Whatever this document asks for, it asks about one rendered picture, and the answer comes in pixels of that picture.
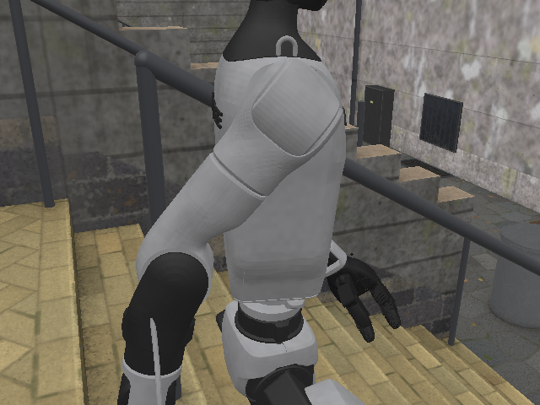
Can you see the right robot upper arm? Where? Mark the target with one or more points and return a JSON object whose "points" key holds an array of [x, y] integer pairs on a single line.
{"points": [[285, 120]]}

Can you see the robot right forearm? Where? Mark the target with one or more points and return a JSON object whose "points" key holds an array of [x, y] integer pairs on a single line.
{"points": [[170, 291]]}

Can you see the left robot hand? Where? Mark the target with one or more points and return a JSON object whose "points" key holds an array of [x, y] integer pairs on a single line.
{"points": [[353, 280]]}

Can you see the robot head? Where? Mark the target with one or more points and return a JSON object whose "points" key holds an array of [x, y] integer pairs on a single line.
{"points": [[265, 23]]}

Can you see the robot torso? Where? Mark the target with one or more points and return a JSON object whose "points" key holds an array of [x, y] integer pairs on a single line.
{"points": [[279, 256]]}

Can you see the robot left forearm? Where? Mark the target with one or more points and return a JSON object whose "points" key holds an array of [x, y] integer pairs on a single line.
{"points": [[337, 259]]}

